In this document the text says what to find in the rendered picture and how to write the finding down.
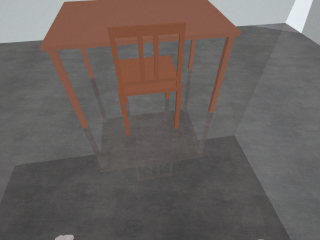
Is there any chair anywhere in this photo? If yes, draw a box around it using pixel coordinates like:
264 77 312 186
107 22 186 136

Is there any table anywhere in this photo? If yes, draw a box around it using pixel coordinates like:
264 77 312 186
40 0 241 129

